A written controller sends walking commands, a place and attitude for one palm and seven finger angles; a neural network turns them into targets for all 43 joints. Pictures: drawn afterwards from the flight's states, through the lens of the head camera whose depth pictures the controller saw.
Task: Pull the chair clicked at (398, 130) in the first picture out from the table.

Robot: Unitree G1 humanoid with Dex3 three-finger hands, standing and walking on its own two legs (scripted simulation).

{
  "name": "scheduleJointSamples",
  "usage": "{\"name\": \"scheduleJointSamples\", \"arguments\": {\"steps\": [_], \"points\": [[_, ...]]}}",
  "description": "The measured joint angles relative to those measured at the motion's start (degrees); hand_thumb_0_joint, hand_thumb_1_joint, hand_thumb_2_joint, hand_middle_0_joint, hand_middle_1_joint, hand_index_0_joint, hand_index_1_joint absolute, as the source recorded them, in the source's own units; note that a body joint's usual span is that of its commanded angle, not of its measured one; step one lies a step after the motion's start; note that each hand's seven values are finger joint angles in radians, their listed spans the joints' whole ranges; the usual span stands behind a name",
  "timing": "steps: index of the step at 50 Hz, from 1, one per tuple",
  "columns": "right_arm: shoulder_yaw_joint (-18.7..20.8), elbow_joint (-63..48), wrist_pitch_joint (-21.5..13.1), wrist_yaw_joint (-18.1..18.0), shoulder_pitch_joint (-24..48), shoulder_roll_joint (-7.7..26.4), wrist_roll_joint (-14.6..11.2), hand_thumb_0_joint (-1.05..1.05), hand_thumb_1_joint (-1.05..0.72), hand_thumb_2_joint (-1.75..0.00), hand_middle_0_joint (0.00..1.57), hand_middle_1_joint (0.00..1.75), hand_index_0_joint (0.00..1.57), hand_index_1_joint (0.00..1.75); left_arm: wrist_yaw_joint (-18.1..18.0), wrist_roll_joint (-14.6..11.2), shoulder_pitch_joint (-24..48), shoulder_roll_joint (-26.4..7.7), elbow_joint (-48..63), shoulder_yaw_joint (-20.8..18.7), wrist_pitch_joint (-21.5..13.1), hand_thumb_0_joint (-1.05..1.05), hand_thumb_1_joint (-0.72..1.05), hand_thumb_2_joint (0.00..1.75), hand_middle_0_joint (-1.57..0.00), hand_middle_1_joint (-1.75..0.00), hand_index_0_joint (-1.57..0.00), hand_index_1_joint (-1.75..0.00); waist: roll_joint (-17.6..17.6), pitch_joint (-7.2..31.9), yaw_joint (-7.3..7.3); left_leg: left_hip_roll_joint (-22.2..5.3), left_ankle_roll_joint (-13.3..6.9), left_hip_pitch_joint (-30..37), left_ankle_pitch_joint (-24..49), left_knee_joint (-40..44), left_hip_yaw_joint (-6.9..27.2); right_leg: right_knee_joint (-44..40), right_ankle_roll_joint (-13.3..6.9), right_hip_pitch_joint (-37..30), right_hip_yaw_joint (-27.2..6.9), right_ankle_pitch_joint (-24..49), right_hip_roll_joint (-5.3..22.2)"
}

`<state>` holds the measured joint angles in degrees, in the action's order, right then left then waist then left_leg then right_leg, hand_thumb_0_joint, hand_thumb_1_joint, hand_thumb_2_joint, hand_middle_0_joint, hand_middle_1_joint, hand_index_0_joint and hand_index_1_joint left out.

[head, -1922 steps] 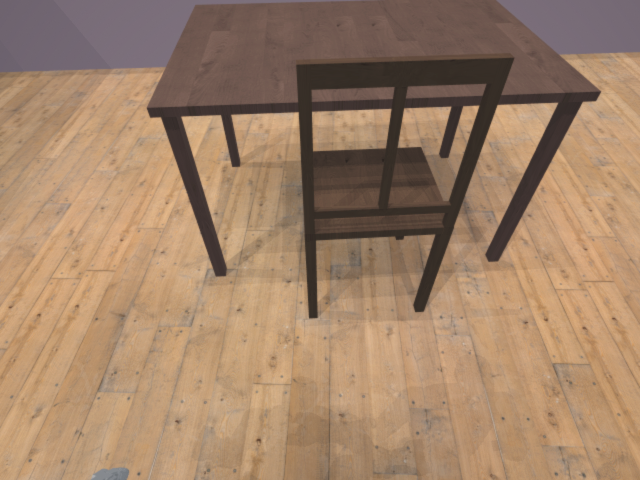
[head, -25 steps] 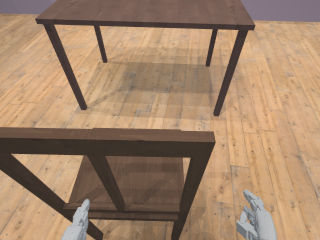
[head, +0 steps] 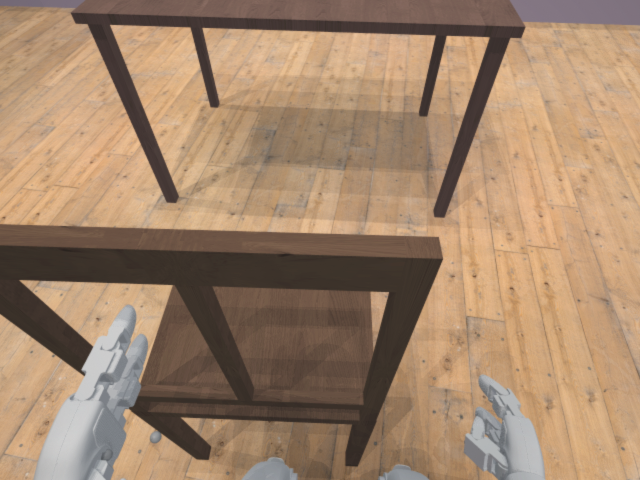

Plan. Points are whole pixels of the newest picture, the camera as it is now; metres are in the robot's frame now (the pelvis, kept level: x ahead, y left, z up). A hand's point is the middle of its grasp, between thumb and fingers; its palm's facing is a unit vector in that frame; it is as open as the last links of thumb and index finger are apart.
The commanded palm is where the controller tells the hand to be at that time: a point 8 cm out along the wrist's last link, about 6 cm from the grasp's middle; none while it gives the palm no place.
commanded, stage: draw the hand back to the body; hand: left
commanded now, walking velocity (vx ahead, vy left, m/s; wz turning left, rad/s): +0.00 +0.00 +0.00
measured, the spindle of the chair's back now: (225, 351) +0.27 +0.14 +0.01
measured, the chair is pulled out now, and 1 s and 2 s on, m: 0.70 0.69 0.72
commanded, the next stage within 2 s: step back with the hand held close in 1.16 s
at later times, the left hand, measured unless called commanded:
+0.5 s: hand (74, 379) +0.19 +0.23 +0.14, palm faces +0.29 -0.85 -0.44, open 13.1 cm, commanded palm +0.16 +0.27 +0.20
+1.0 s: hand (49, 360) +0.20 +0.25 +0.15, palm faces +0.34 -0.78 -0.52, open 6.9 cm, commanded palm +0.18 +0.29 +0.25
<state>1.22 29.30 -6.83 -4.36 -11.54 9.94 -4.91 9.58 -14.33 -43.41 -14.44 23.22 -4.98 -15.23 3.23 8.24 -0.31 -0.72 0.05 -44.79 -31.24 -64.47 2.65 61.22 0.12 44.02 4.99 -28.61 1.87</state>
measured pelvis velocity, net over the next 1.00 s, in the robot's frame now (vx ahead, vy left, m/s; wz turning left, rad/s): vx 0.04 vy -0.02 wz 0.01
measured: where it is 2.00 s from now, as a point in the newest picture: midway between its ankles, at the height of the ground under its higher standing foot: outside the picture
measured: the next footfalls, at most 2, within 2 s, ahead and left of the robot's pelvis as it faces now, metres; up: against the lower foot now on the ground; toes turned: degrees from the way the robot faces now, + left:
none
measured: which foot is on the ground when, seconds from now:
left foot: down 0.00-1.00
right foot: down 0.00-1.00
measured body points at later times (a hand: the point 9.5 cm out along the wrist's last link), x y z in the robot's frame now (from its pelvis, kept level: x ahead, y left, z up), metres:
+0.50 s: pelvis +0.04 -0.01 +0.07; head +0.03 -0.03 +0.51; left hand +0.17 +0.27 +0.17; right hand +0.22 -0.23 -0.02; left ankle +0.01 +0.12 -0.66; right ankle +0.02 -0.12 -0.66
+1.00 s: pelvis +0.04 -0.02 +0.07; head +0.04 -0.05 +0.52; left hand +0.18 +0.29 +0.18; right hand +0.24 -0.23 -0.01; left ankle +0.01 +0.12 -0.66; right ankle +0.02 -0.12 -0.66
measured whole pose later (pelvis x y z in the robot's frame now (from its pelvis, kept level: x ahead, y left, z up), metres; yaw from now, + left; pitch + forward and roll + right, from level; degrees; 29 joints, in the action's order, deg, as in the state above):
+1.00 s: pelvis +0.04 -0.02 +0.07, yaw +0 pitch -4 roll +0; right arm -1.9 39.1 -13.8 -5.1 -10.5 14.3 -1.1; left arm -8.9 -3.4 -33.2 -23.1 20.6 -11.4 10.6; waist 4.8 -2.9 -4.9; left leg -0.7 1.1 -5.7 -19.1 -28.6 1.7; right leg 29.2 -0.5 6.8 4.8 -18.6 1.3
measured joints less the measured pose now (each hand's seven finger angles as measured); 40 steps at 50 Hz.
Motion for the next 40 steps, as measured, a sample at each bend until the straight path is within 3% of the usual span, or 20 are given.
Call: {"name": "scheduleJointSamples", "arguments": {"steps": [5, 8, 10, 16, 27, 40], "points": [[-0.9, 0.5, -1.7, -0.9, -1.3, 0.5, -0.2, 0.02, -0.90, -0.90, 0.20, 0.30, 0.20, 0.30, -0.3, -1.4, -0.1, -0.6, 1.9, -2.0, 1.3, -0.01, -0.51, 0.22, -0.01, -0.01, -0.01, -0.01, 0.4, 0.0, -0.24, 0.0, 0.0, 4.0, 1.4, 3.9, 0.3, -4.2, 0.0, -4.3, 0.4, 1.4, -0.1], [-1.1, 0.1, 0.1, -2.3, -2.2, 0.7, 0.9, 0.02, -0.90, -0.90, 0.20, 0.30, 0.20, 0.30, -7.2, 5.1, 0.6, -3.0, 3.8, -2.1, 7.1, -0.01, -0.46, 0.24, -0.02, -0.02, -0.02, -0.02, 0.2, -0.5, -1.22, -0.3, 0.2, 8.5, 2.4, 7.5, -0.1, -7.7, 0.0, -8.5, 0.0, 2.5, -0.4], [-1.4, -0.1, 1.6, -3.0, -2.5, 0.8, 1.3, 0.02, -0.90, -0.90, 0.20, 0.30, 0.21, 0.30, -11.6, 7.8, 0.1, -3.7, 4.6, -2.2, 11.1, -0.01, -0.41, 0.27, -0.02, -0.03, -0.03, -0.03, 0.5, -1.1, -1.11, -0.4, 0.2, 12.0, 3.2, 10.4, -0.3, -10.5, 0.0, -12.0, -0.1, 3.3, -0.6], [-2.2, 0.6, 2.6, -3.9, -2.9, 2.0, 2.2, 0.02, -0.90, -0.90, 0.20, 0.30, 0.20, 0.30, -18.0, 10.7, 1.3, -4.2, 3.8, -2.5, 16.2, -0.01, -0.22, 0.36, -0.05, -0.07, -0.05, -0.06, 1.1, -3.5, -1.40, -0.3, 0.1, 21.2, 5.6, 18.2, -0.7, -18.1, 0.0, -21.1, -0.3, 5.7, -0.7], [-2.9, 5.0, -1.2, -2.9, -1.1, 3.0, 3.2, 0.02, -0.90, -0.90, 0.20, 0.30, 0.20, 0.30, -18.7, 10.9, 4.8, -6.1, 0.3, -3.6, 20.2, 0.00, 0.16, 0.54, -0.10, -0.15, -0.18, -0.16, 0.8, -7.7, -2.89, 0.1, 0.4, 32.8, 9.7, 29.5, -0.9, -27.9, -0.1, -32.0, -0.3, 8.8, -0.5], [-3.2, 8.5, -5.4, -1.3, 1.1, 3.9, 3.7, 0.02, -0.90, -0.90, 0.20, 0.30, 0.21, 0.30, -18.4, 10.5, 9.0, -9.2, -2.1, -6.0, 25.1, 0.01, 0.63, 0.77, -0.17, -0.24, -0.34, -0.28, 1.5, -10.3, -4.23, -0.1, 0.9, 38.2, 11.7, 35.0, -0.8, -32.2, -0.6, -36.9, 0.0, 10.1, -0.7]]}}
